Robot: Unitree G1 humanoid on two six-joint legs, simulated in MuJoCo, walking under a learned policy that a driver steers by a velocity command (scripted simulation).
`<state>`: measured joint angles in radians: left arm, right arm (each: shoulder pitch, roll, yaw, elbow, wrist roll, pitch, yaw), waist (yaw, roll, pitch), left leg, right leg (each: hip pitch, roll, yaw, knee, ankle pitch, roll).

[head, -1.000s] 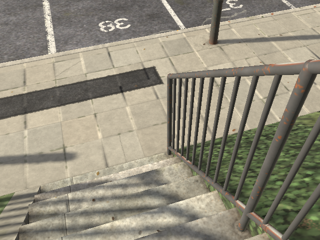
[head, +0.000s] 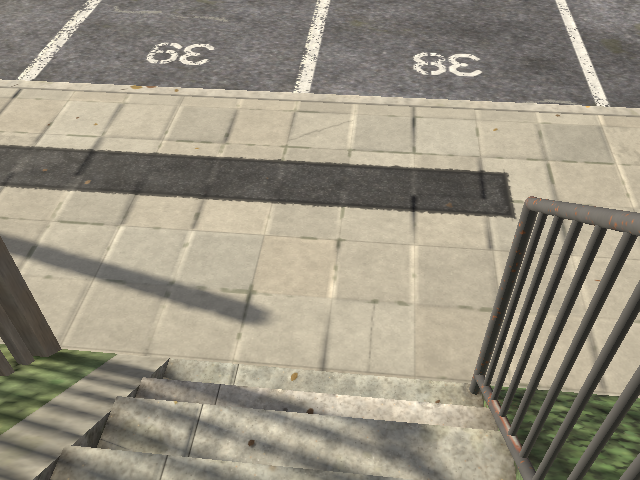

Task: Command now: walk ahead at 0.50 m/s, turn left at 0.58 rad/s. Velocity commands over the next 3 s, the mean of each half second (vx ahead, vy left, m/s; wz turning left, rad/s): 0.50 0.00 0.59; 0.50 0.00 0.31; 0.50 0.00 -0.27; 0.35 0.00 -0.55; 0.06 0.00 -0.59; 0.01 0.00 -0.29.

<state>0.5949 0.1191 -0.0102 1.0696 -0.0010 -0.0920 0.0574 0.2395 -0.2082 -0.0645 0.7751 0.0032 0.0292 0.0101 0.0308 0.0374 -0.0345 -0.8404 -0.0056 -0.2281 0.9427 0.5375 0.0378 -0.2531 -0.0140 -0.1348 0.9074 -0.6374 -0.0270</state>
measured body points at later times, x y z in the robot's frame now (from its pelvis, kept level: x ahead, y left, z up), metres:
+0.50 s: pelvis +0.26 +0.06 -0.21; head +0.25 +0.08 +0.24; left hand +0.36 +0.35 -0.31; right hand +0.31 -0.17 -0.34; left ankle +0.18 +0.15 -0.89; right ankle +0.46 -0.09 -0.86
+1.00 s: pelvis +0.49 +0.10 -0.38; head +0.48 +0.09 +0.07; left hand +0.27 +0.21 -0.51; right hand +0.75 +0.02 -0.48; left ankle +0.57 +0.32 -1.02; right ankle +0.41 -0.05 -1.07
